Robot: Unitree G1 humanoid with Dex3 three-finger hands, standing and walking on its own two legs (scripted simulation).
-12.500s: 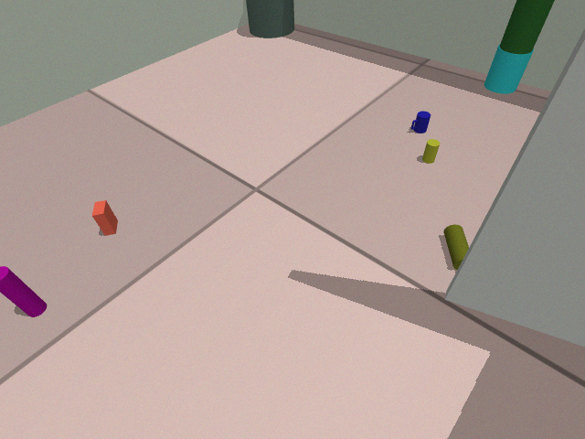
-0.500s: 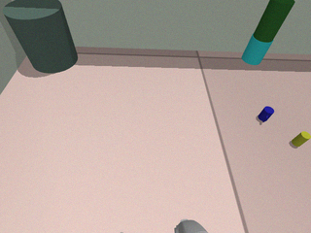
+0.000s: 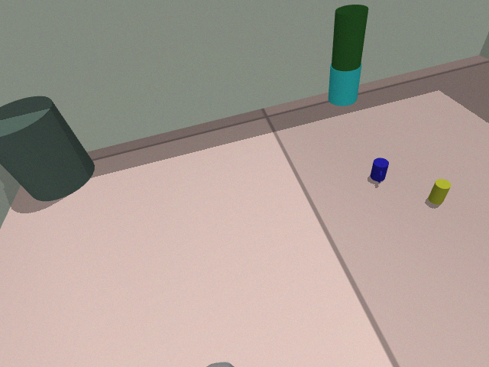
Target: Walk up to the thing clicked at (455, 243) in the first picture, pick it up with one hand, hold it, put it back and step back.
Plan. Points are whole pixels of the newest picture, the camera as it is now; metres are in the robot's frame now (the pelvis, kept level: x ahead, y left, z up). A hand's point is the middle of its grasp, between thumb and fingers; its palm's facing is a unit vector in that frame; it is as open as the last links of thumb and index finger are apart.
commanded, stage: walk up
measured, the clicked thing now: out of the picture +0.67 -1.31 -0.74
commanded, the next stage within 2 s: none
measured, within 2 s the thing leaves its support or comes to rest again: neither
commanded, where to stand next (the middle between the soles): +0.12 +0.03 m, yaw -78 degrees
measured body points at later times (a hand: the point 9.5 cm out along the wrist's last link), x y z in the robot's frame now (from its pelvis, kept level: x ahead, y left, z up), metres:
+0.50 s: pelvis +0.11 +0.07 -0.02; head +0.18 +0.04 +0.42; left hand +0.33 +0.35 -0.11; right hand +0.16 -0.28 -0.11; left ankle +0.22 +0.13 -0.75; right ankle +0.01 -0.03 -0.66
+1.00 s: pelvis +0.09 +0.11 -0.04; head +0.12 +0.04 +0.41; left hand +0.41 +0.21 -0.13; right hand -0.11 -0.16 -0.16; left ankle +0.20 +0.17 -0.71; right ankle +0.04 +0.01 -0.75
